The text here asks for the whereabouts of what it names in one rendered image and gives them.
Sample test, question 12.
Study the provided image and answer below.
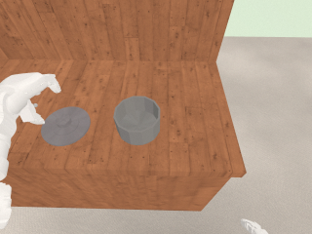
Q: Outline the left robot upper arm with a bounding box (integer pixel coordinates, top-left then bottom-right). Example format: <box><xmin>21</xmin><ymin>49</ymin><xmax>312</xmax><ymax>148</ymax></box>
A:
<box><xmin>0</xmin><ymin>182</ymin><xmax>12</xmax><ymax>229</ymax></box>

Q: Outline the robot right hand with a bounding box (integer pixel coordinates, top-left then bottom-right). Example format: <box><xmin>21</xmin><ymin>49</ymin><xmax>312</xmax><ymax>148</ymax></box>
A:
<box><xmin>241</xmin><ymin>218</ymin><xmax>268</xmax><ymax>234</ymax></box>

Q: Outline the robot left hand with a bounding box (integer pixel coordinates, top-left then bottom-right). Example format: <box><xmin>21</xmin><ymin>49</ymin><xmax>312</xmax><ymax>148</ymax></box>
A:
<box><xmin>0</xmin><ymin>72</ymin><xmax>61</xmax><ymax>125</ymax></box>

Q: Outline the pot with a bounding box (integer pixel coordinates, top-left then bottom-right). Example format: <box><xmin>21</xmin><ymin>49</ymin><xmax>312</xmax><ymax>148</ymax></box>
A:
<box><xmin>113</xmin><ymin>96</ymin><xmax>161</xmax><ymax>145</ymax></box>

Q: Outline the table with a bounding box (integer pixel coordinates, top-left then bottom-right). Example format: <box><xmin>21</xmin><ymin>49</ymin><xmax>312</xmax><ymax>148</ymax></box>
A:
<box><xmin>0</xmin><ymin>0</ymin><xmax>247</xmax><ymax>212</ymax></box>

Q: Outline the knob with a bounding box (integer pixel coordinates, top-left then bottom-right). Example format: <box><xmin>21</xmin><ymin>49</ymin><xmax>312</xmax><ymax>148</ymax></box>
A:
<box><xmin>55</xmin><ymin>113</ymin><xmax>72</xmax><ymax>129</ymax></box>

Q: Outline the lid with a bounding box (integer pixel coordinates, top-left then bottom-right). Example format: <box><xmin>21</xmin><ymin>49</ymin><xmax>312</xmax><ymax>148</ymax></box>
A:
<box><xmin>41</xmin><ymin>106</ymin><xmax>91</xmax><ymax>146</ymax></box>

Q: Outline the robot left forearm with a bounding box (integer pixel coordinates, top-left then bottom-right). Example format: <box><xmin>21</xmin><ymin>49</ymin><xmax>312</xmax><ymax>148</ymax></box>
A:
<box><xmin>0</xmin><ymin>84</ymin><xmax>28</xmax><ymax>181</ymax></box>

